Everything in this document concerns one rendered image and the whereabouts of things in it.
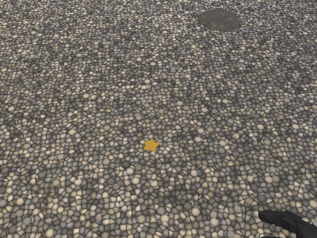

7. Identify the robot right hand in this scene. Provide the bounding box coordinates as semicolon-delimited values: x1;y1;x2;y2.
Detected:
258;210;317;238

